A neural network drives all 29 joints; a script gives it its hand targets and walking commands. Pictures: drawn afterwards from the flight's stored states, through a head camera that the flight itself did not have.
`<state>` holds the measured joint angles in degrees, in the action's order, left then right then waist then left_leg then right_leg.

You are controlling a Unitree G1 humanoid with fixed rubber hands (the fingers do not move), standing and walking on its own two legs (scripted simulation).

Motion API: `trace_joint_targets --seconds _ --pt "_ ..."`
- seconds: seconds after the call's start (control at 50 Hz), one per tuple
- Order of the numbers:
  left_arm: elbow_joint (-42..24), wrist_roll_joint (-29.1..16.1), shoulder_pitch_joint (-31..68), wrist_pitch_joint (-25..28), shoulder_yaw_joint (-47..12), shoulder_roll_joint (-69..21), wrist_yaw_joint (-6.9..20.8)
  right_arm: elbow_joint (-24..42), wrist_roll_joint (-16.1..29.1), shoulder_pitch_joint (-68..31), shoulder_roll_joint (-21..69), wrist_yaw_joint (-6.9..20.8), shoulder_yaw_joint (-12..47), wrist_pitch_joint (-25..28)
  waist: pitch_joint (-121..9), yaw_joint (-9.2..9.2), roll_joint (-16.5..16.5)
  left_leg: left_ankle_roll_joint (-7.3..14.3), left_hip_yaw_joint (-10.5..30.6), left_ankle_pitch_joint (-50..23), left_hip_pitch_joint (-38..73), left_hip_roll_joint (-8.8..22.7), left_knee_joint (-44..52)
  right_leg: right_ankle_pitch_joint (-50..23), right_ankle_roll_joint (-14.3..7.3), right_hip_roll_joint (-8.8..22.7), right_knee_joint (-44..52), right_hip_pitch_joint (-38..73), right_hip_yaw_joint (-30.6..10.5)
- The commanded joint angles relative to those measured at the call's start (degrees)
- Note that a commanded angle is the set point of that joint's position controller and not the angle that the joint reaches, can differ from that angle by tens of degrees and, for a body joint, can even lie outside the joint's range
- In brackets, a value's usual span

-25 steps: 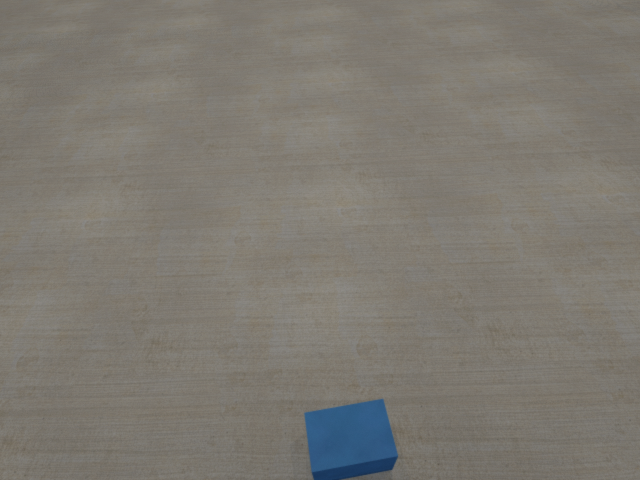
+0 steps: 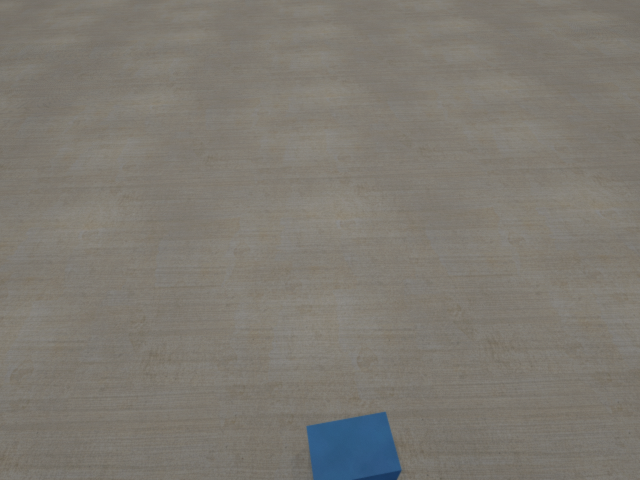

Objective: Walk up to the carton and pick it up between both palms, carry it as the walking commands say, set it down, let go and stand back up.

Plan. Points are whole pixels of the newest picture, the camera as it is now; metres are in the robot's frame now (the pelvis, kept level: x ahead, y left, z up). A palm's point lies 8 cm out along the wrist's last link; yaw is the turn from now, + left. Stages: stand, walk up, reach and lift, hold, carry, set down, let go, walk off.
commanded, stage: walk up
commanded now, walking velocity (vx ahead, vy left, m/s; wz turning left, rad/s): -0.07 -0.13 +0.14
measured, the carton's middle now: (351, 455) +0.34 -0.05 -0.70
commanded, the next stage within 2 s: stand in 0.80 s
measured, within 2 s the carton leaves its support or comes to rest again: neither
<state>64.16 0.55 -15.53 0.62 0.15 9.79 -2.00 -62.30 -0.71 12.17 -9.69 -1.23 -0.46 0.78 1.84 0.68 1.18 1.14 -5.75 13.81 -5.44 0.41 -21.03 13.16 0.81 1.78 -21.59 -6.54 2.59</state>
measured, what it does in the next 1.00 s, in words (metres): steps on the spot: left foot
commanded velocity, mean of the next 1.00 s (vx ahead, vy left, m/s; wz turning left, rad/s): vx -0.01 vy -0.02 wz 0.05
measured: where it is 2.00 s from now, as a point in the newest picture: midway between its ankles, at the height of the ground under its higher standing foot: outside the picture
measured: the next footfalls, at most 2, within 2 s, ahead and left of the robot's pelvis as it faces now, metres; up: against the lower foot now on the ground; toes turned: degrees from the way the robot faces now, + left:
left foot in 0.54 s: -0.03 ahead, +0.07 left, +0.00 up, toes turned +0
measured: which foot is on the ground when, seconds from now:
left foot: down 0.00-0.24, up 0.26-0.52, down 0.54-1.00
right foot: down 0.00-1.00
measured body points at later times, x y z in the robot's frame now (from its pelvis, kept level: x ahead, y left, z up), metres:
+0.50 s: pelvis -0.04 -0.05 +0.00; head -0.02 -0.06 +0.45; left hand -0.02 +0.18 -0.15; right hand +0.00 -0.29 -0.16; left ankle -0.07 +0.06 -0.73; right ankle -0.01 -0.16 -0.75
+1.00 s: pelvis -0.03 -0.04 +0.00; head -0.02 -0.04 +0.45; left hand -0.07 +0.18 -0.16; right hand -0.02 -0.25 -0.16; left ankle -0.07 +0.06 -0.75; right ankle -0.01 -0.16 -0.75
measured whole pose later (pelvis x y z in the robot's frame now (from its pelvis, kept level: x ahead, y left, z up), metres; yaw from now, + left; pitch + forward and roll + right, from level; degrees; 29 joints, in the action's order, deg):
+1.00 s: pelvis -0.03 -0.04 +0.00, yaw +3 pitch -2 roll +0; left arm 66.8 0.6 -17.7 0.7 1.2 7.5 -2.0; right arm -64.7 -0.7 16.6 -7.4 -2.2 -0.9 0.7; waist 2.6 0.8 0.7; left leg 1.1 -4.5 14.5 -4.8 0.5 -21.1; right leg 9.9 0.6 3.0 -20.7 -8.7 6.9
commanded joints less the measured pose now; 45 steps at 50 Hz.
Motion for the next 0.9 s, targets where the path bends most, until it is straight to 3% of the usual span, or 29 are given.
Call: trace_joint_targets --seconds 0.0,0.02,0.06,0.08,0.1,0.12,0.14,0.16,0.18,0.2,0.22,0.24,0.26,0.28,0.3,0.34,0.36,0.44,0.5,0.52,0.54,0.56,0.58,0.66,0.88 --pt "-0.08 -0.51 -2.58 -1.06 2.75 9.06 -0.74 2.12 -0.40 4.04 -9.89 -0.87 -2.61 0.39 3.51 -0.84 -7.40 0.95 9.96 -23.57 -0.69 12.36 -1.92 -14.31 0.00 4.85 -2.70 -5.08 0.41" --pt "-0.69 -0.30 -3.90 -1.58 2.70 8.17 -0.56 2.30 -0.31 5.51 -11.61 -1.26 -3.42 0.22 1.11 -1.02 -2.29 3.05 13.12 -31.96 1.86 15.78 -3.00 -9.38 0.61 3.64 -6.33 -8.65 1.15" --pt "-1.87 0.15 -4.12 -2.51 2.68 5.67 -0.47 2.70 -0.68 7.77 -11.08 -1.68 -3.69 -0.31 -0.53 -1.72 6.32 7.21 18.46 -36.00 0.55 21.57 -0.56 6.56 0.90 1.29 -15.13 -12.32 1.96" --pt "-2.84 0.26 -2.54 -3.06 3.28 5.83 -0.10 2.96 -1.04 8.71 -11.09 -1.97 -3.89 -0.63 -0.49 -2.46 8.36 9.45 21.15 -37.29 -0.49 24.58 0.90 13.51 1.16 1.16 -23.37 -15.16 -0.09" --pt "-3.90 0.25 -0.93 -3.44 3.64 6.04 0.23 3.27 -1.28 8.91 -10.83 -2.25 -4.01 -0.73 -0.66 -2.85 8.67 10.65 21.28 -37.33 -1.65 25.39 2.13 16.38 1.09 1.33 -30.08 -16.88 -2.04" --pt "-4.41 0.28 -1.36 -3.22 3.16 5.23 0.30 3.93 -1.53 6.08 -9.38 -2.08 -3.52 -0.62 -1.51 -1.91 9.51 8.98 16.55 -31.44 -3.88 22.22 2.58 14.57 0.53 2.43 -29.16 -14.67 -2.87" --pt "-4.89 0.48 -2.60 -2.40 1.93 3.32 0.77 4.27 -1.34 1.21 -7.37 -1.66 -2.49 -1.08 -1.41 0.11 12.76 5.02 9.39 -22.04 -6.79 15.45 3.09 11.36 -0.35 3.01 -19.06 -9.83 -2.40" --pt "-4.54 0.76 -3.42 -1.71 1.11 2.59 1.20 3.52 -0.99 0.03 -6.93 -1.31 -2.69 -1.76 0.12 0.67 13.73 2.92 5.56 -14.68 -7.24 10.61 1.80 4.70 -0.25 1.44 -9.78 -6.83 0.53" --pt "-4.19 0.55 -4.11 -1.36 1.38 3.74 0.88 3.00 -0.80 0.28 -7.86 -1.00 -3.29 -2.23 2.40 1.21 10.80 2.00 5.59 -13.26 -9.40 8.40 -1.25 -0.94 -0.14 0.04 -2.53 -4.20 3.68" --pt "-4.12 0.92 -5.54 -0.95 2.39 6.54 0.48 2.80 -0.56 2.96 -7.50 -0.74 -3.65 -2.18 0.69 1.66 5.25 0.82 5.62 -7.50 -13.33 6.46 -4.03 -7.62 -0.78 2.99 -0.85 1.37 2.82" --pt "-4.50 1.28 -7.84 -0.57 3.88 11.50 -0.07 3.90 -0.32 4.20 -6.02 -0.53 -3.96 -2.06 -0.80 2.05 -7.91 -1.11 2.91 1.30 -19.58 2.02 -15.82 -13.25 -2.90 13.85 2.81 4.38 -8.87" --pt "-5.89 1.44 -6.10 -0.78 4.28 14.94 -0.47 5.88 -0.43 3.71 -5.28 -0.91 -3.52 -2.82 -1.22 2.29 -18.21 -2.93 1.29 20.61 -22.56 -0.05 -27.51 -21.77 -9.38 24.56 6.27 -1.20 -19.13" --pt "-6.17 1.83 -5.00 -0.82 4.57 14.08 -0.59 6.23 -0.76 2.45 -6.09 -1.23 -3.68 -3.80 -2.27 1.74 -13.51 -3.06 4.85 20.64 -21.15 1.64 -35.74 -14.67 -11.33 24.10 7.72 -5.02 -19.02" --pt "-6.49 1.85 -1.99 -0.87 4.17 11.72 -0.72 5.48 -0.79 2.23 -5.84 -0.92 -3.86 -3.93 -0.46 0.39 -10.30 -2.64 5.53 17.09 -20.58 2.11 -38.65 -4.58 -10.78 21.05 8.84 -9.06 -15.64" --pt "-7.32 1.73 1.65 -0.95 3.71 9.83 -0.77 4.59 -0.98 3.74 -5.77 -0.49 -3.81 -3.86 1.14 -1.05 -9.35 -2.76 5.45 12.72 -19.71 2.42 -39.33 0.23 -9.91 17.79 9.16 -11.69 -11.67" --pt "-6.45 1.38 3.72 -0.59 3.33 6.99 -0.66 2.31 -0.76 7.36 -4.69 0.05 -3.38 -3.73 1.00 -2.19 -9.76 -3.26 4.78 9.31 -15.59 1.74 -33.54 -1.83 -8.51 13.56 8.80 -12.02 -7.32" --pt "-5.68 1.22 3.40 -0.38 3.28 6.55 -0.52 1.70 -0.57 7.97 -3.99 -0.01 -3.08 -3.75 0.20 -2.01 -10.25 -3.41 4.12 9.67 -14.17 0.99 -29.88 -3.38 -8.19 12.89 8.73 -10.26 -6.49" --pt "-3.16 1.35 0.50 -0.50 3.84 7.89 -0.40 1.83 -0.06 4.78 -2.99 -0.50 -2.09 -3.28 0.75 -0.13 -10.43 -2.72 3.12 10.77 -12.13 0.75 -16.88 -5.27 -9.19 14.58 7.80 -4.37 -7.31" --pt "-1.83 1.12 -0.04 -0.81 3.61 6.53 -0.10 0.73 0.06 6.91 -2.49 -1.00 -1.54 -1.71 0.60 -2.13 -7.76 -1.69 2.16 -0.02 -3.74 1.13 -0.69 -2.67 -6.87 12.49 3.67 -6.29 -6.00" --pt "-1.78 1.17 -1.01 -0.58 2.76 4.09 0.19 0.10 -0.06 7.70 -3.56 -1.39 -1.60 -1.05 0.14 -2.24 -5.27 -0.95 4.28 -2.40 0.22 3.65 2.16 -0.85 -5.33 10.08 1.71 -8.33 -4.86" --pt "-2.35 1.08 -1.32 -0.37 1.85 1.36 0.44 -0.15 -0.49 8.68 -5.74 -1.71 -1.75 -0.45 -0.18 -1.76 0.53 0.20 11.07 -2.09 0.68 9.64 5.51 1.80 -3.62 6.24 -2.17 -9.89 -1.93" --pt "-2.68 0.40 -1.19 -0.71 1.34 -0.11 0.59 0.44 -0.60 5.60 -6.74 -1.35 -1.71 -0.23 3.59 -0.26 8.86 2.04 16.82 0.63 -7.34 13.57 10.33 1.47 -1.58 2.24 -2.87 -7.63 2.15" --pt "-2.25 0.20 -1.43 -0.95 1.53 1.07 0.58 0.19 -0.53 4.20 -6.27 -1.03 -1.54 -0.30 5.62 0.32 6.98 2.61 16.00 2.27 -9.97 13.02 11.96 -0.21 -1.18 2.06 -1.36 -4.63 1.65" --pt "-0.96 0.10 -2.69 -0.04 1.94 2.93 0.64 -0.85 -0.14 4.44 -3.43 -1.11 -1.02 0.40 2.73 0.19 3.16 0.63 9.04 -1.77 -6.85 7.36 7.55 -7.79 -1.81 4.77 2.25 0.65 -0.07" --pt "1.76 0.05 -5.20 0.36 1.61 1.49 -0.02 -1.77 0.00 8.03 -1.94 -1.09 -1.09 0.21 3.05 -0.14 -0.71 0.09 7.98 -5.34 -5.34 6.69 5.45 -9.98 -1.94 5.63 3.37 0.19 -1.23"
